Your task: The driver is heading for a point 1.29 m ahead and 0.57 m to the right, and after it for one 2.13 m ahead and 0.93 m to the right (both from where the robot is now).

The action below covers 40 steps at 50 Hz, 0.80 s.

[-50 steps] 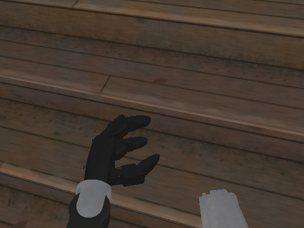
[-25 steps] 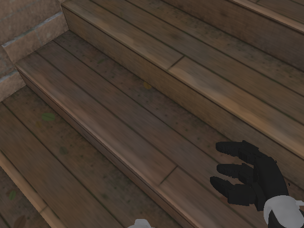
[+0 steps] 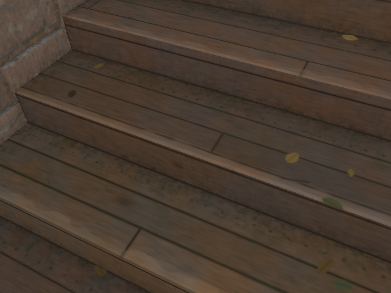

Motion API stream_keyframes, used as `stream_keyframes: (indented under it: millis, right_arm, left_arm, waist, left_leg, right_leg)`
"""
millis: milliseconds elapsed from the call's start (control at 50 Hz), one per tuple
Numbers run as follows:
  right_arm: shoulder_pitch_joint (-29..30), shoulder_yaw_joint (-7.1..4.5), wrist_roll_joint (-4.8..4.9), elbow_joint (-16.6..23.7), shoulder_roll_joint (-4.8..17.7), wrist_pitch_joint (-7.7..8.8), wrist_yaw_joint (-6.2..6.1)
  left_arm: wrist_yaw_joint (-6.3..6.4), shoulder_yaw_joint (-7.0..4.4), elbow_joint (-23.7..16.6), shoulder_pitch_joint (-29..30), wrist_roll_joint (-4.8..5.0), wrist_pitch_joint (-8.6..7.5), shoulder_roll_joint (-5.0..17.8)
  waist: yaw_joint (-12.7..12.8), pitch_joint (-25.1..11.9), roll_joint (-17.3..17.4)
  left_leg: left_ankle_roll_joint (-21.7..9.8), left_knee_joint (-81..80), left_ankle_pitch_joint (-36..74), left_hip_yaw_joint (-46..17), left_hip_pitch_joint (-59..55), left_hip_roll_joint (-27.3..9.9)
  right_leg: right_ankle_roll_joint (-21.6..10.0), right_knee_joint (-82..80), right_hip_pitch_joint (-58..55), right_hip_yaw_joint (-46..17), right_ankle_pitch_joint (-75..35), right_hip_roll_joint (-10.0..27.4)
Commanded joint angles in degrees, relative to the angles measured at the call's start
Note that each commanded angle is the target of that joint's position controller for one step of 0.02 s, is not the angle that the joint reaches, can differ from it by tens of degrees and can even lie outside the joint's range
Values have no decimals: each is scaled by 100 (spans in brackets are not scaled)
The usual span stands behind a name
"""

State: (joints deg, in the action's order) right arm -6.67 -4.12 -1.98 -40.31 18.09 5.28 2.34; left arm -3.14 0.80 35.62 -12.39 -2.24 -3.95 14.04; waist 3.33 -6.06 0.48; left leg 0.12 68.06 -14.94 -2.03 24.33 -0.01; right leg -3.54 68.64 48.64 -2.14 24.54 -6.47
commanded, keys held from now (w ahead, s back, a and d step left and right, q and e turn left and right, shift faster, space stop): e+shift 0.74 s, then shift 0.18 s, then q+shift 0.08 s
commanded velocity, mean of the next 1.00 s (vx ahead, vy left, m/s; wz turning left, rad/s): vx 0.03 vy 0.00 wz -0.84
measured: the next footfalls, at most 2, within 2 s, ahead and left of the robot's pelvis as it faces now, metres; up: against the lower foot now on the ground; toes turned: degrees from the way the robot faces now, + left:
left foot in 0.40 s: +0.23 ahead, +0.16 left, +0.00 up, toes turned -27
right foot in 0.90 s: +0.10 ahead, -0.07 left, +0.00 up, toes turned -50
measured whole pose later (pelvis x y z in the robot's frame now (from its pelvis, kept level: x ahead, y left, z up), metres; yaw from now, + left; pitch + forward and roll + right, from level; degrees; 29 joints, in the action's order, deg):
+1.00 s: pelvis +0.13 +0.04 +0.10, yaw -49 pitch +4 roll +1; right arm -11.9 -1.2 -0.6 -42.4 14.0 6.1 -1.1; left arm -2.8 -2.0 36.9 -6.5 -0.9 -6.9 13.3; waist -2.5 -3.8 -0.5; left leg 5.9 45.6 -30.5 7.9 20.3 -5.8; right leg -2.7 33.4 22.3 0.9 14.9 -0.3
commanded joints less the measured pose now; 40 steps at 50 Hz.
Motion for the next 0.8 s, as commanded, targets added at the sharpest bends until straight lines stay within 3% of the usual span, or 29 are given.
stream_keyframes:
  millis: [20, 40, 60, 80, 100, 120, 160, 180, 200, 220, 280, 300, 320, 340, 360, 380, 400, 420, 440, 460, 480, 500, 520, 540, 580, 620, 680, 740, 800]
  right_arm:
    - [-119, 189, -112, 585, -36, -55, -186]
    - [-91, 300, -214, 684, -176, 3, -241]
    - [-80, 336, -219, 746, -151, 45, -319]
    - [-123, 352, -130, 780, -73, 54, -372]
    - [-107, 325, -118, 773, 108, 33, -395]
    - [157, 285, -24, 824, 226, -7, -366]
    - [314, 291, -59, 878, 323, -22, -353]
    - [543, 294, -104, 987, 268, -50, -366]
    - [715, 274, -45, 1081, 260, -77, -421]
    - [740, 264, -17, 1100, 248, -79, -461]
    - [780, 237, -86, 1086, 230, -69, -535]
    - [921, 326, 21, 1325, 8, -78, -429]
    - [1188, 386, -19, 1393, -172, -102, -321]
    - [1018, 348, -21, 1252, -308, -107, -201]
    - [446, 257, 99, 978, -414, -56, -27]
    - [15, 186, 145, 732, -300, -43, 70]
    - [-132, 83, 100, 699, -185, 29, 72]
    - [-276, -63, 65, 818, 440, 133, -62]
    - [-491, -214, -168, 863, 1005, 153, -194]
    - [-73, -154, -113, 809, 849, 214, -265]
    - [647, 30, 79, 979, 315, 259, -310]
    - [1028, 191, 218, 1147, -142, 270, -388]
    - [1063, 225, 269, 1173, -326, 245, -506]
    - [807, 215, 174, 1083, -344, 196, -635]
    - [278, 150, 17, 865, -141, 38, -753]
    - [-46, 100, -32, 736, 21, -31, -725]
    - [-131, 128, -126, 668, 104, -63, -620]
    - [200, 146, -139, 735, 235, 124, -631]
    - [55, 57, -111, 526, 393, 303, -580]
  left_arm:
    - [172, -218, 241, -377, 276, -279, 500]
    - [211, -167, 356, -102, 328, -266, 334]
    - [256, -137, 353, 79, 265, -241, 264]
    - [306, -149, 243, 390, 247, -243, 306]
    - [378, -149, 107, 458, 277, -310, 365]
    - [416, -174, 195, 262, 158, -296, 444]
    - [433, -177, 218, -155, 90, -269, 451]
    - [363, -159, 269, -421, 8, -220, 425]
    - [328, -161, 267, -635, -29, -195, 440]
    - [316, -163, 224, -639, -4, -193, 427]
    - [318, -108, 8, -680, 111, -200, 279]
    - [254, -178, -47, -466, 198, -226, 517]
    - [273, -265, -69, -424, 271, -214, 652]
    - [254, -392, -178, -247, 315, -122, 847]
    - [176, -475, -300, 282, 333, -86, 1048]
    - [95, -474, -329, 431, 221, 0, 963]
    - [38, -436, -210, 34, 157, -21, 670]
    - [26, -340, -337, -538, 246, -27, 56]
    - [95, -406, -428, -544, 35, -53, 332]
    - [168, -463, -247, -378, 39, -55, 607]
    - [243, -432, -154, -344, 19, -37, 659]
    - [320, -433, -38, -313, 44, -35, 636]
    - [311, -391, -62, -118, 0, -75, 537]
    - [246, -310, -167, 314, -20, -136, 368]
    - [110, -218, -287, 771, 141, -188, 242]
    - [-14, -216, -314, 934, 147, -217, 323]
    - [-91, -268, -310, 1016, 75, -240, 522]
    - [-309, -252, -288, 1000, -49, -96, 476]
    - [-394, -220, -344, 984, 13, -9, 356]
  waist:
    - [-158, -118, -594]
    - [-313, -45, -456]
    - [-410, -131, -193]
    - [-457, -237, -168]
    - [-336, -445, -299]
    - [-112, -608, -565]
    - [46, -656, -424]
    - [69, -593, -257]
    - [136, -590, -325]
    - [141, -492, -488]
    - [182, -343, -672]
    - [-127, -63, -179]
    - [-9, 5, -195]
    - [-14, 67, -473]
    - [-391, 210, -870]
    - [-542, 211, -766]
    - [-583, -32, -556]
    - [-412, -520, 734]
    - [-467, -415, 1021]
    - [-271, -68, 695]
    - [-54, -147, 853]
    - [18, -50, 805]
    - [-43, -26, 618]
    - [-204, -33, 244]
    - [-510, -58, 202]
    - [-645, -30, 355]
    - [-564, 125, 544]
    - [-423, 179, 410]
    - [-437, 318, 439]
  left_leg:
    - [5, 2211, 362, -1019, 2443, 283]
    - [-113, 2372, 71, -851, 2143, 314]
    - [-34, 2177, -93, -821, 1955, 293]
    - [86, 1913, -120, -766, 1991, 270]
    - [292, 1827, -234, -771, 1882, 259]
    - [404, 2310, -408, -780, 1976, 398]
    - [528, 2522, -360, -958, 2404, 394]
    - [612, 2189, -453, -944, 2570, 315]
    - [714, 2148, -594, -987, 2672, 322]
    - [732, 2236, -582, -991, 2772, 303]
    - [752, 2175, -430, -1120, 2742, 245]
    - [784, 50, -1696, -620, 2291, 151]
    - [690, -1436, -2314, -411, 1368, 214]
    - [637, -2552, -1710, -49, 532, 420]
    - [590, -2809, -263, 269, -524, 518]
    - [598, -3487, 550, -4, -1183, 395]
    - [302, -3415, 826, -359, -1991, -42]
    - [-1538, -4081, 1179, -2612, -2665, -1759]
    - [-2436, -4776, 371, -4755, -2756, -2479]
    - [-2193, -5020, -436, -4371, -2236, -2347]
    - [-1736, -5050, -1252, -3410, -1771, -2037]
    - [-1385, -5147, -1336, -2422, -1370, -1692]
    - [-1274, -5294, -911, -1758, -1161, -1515]
    - [-1284, -5376, -496, -1407, -1145, -1430]
    - [-1294, -5426, -72, -671, -1498, -1280]
    - [-1277, -5478, -98, -201, -1700, -1296]
    - [-1378, -5576, -289, 72, -1641, -1605]
    - [-1168, -5665, -270, 709, -1411, -1580]
    - [-1186, -5501, 339, 672, -1444, -1899]
  right_leg:
    - [-1362, -2982, -1884, -3359, -89, 779]
    - [-1357, -2996, -1237, -3067, -484, 550]
    - [-1234, -3272, -1080, -2926, -582, 436]
    - [-1217, -3433, -1208, -2911, -643, 467]
    - [-1201, -3552, -1400, -2966, -855, 504]
    - [-1216, -3679, -1624, -3170, -1176, 504]
    - [-1230, -3456, -2162, -3273, -1511, 609]
    - [-1293, -3389, -2291, -3423, -1580, 617]
    - [-1299, -3492, -2415, -3627, -1654, 645]
    - [-1279, -3505, -2493, -3711, -1518, 677]
    - [-1154, -3447, -2487, -3918, -1087, 647]
    - [-977, -3942, -2269, -3686, -860, 546]
    - [-766, -4039, -1855, -3555, -18, 308]
    - [-662, -4219, -1444, -3549, 782, 111]
    - [-613, -4153, -1155, -3567, 999, 165]
    - [-522, -3810, -1011, -3636, 1291, 98]
    - [-285, -3245, -750, -3482, 1240, -188]
    - [368, -1739, 67, -2310, 1245, -1072]
    - [959, -193, 1141, -2045, 948, -870]
    - [1087, 943, 1431, -1750, 145, -440]
    - [1083, 1708, 1329, -1317, -465, -125]
    - [1051, 2107, 1154, -957, -851, 127]
    - [944, 2200, 904, -621, -878, 246]
    - [934, 2148, 746, -394, -895, 379]
    - [977, 1838, 740, -155, -799, 412]
    - [1004, 1661, 720, -20, -787, 442]
    - [863, 1315, 594, -61, -910, 578]
    - [672, -314, -388, 250, -979, 934]
    - [404, -1599, -1273, 85, -433, 1118]
Keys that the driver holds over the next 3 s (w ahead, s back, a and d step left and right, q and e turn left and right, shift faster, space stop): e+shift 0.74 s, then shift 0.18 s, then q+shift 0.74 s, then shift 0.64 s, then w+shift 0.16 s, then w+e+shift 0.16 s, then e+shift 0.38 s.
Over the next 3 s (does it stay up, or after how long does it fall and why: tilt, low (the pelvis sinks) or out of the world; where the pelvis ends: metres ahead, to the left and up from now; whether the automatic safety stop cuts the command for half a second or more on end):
stays up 0.49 0.11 0.22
